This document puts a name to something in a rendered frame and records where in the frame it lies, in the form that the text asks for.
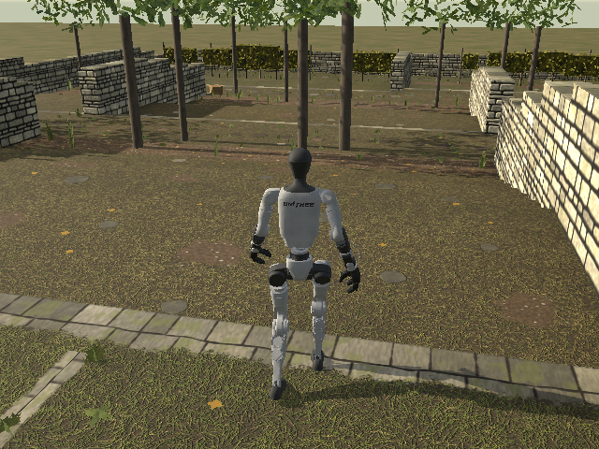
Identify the right robot forearm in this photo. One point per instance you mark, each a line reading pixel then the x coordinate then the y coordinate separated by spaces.
pixel 346 253

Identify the robot right hand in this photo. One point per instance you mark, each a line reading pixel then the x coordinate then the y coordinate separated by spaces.
pixel 355 274

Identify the robot left shin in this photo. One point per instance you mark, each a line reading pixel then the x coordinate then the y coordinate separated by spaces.
pixel 278 348

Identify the left robot forearm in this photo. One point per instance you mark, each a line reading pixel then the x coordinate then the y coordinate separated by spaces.
pixel 256 242

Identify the left robot upper arm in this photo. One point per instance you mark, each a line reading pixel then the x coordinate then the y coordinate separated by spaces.
pixel 265 210

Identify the robot left hand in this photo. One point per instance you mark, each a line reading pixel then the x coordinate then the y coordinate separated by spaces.
pixel 257 259

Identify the right robot upper arm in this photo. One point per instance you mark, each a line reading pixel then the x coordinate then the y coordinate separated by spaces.
pixel 333 213

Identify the left robot thigh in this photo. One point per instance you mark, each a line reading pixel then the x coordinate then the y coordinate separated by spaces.
pixel 279 294

